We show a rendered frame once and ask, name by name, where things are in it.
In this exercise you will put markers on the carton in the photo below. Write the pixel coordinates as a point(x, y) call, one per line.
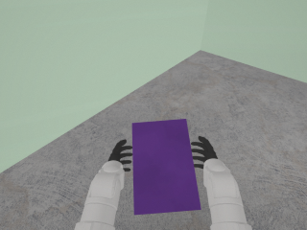
point(164, 178)

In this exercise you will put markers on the robot right hand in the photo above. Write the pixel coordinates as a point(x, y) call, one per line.
point(207, 151)

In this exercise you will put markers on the right robot forearm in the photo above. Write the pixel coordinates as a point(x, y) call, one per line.
point(224, 198)

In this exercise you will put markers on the left robot forearm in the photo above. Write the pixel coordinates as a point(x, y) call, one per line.
point(102, 199)

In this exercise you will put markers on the robot left hand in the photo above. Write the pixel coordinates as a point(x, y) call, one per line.
point(117, 155)

